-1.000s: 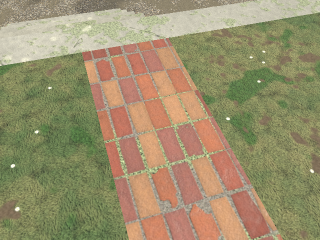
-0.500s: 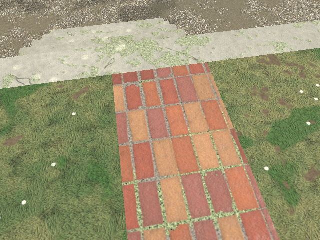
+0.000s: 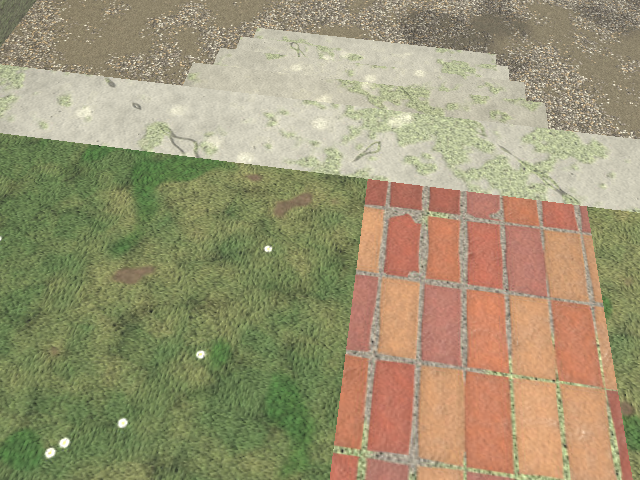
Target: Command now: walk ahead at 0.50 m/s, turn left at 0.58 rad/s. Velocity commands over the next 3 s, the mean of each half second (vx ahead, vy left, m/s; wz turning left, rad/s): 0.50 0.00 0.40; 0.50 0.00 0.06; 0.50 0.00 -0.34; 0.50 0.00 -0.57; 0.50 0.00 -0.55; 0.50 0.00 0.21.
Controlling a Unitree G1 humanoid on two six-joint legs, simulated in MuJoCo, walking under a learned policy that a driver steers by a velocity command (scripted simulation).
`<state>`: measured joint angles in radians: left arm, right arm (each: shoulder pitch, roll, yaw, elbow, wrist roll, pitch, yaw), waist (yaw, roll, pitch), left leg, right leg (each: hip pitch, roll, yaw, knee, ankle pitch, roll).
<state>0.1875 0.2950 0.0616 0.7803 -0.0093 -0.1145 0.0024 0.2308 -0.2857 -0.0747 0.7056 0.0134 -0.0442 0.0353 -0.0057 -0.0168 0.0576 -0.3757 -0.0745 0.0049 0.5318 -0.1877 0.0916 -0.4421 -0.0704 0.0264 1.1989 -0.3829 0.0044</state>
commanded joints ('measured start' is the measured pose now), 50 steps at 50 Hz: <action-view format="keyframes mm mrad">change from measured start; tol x32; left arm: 1 7 115 33 -80 20 -6 2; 50 92 116 8 -11 -4 17 -11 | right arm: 1 -2 -120 -30 -87 -9 -23 -13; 50 6 -86 1 -41 -19 -41 -7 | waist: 1 21 62 -138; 17 -2 149 -81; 20 55 -325 -407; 40 85 -65 -3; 46 -110 260 -460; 50 -8 99 -96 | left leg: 1 244 262 -384 -285 232 208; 18 265 172 -298 96 418 52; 21 -397 26 -216 770 -362 -54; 41 -172 114 -13 -21 126 -45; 45 777 435 -526 -72 46 216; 50 295 313 -326 -309 68 141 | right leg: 1 -191 -52 53 -83 81 5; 16 -37 60 6 -725 335 -28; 20 814 -320 700 -851 103 -331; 26 334 -145 306 -1004 238 -229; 43 434 -123 44 -725 803 -133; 46 -269 96 83 55 -192 -26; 50 -240 -63 44 -48 70 -25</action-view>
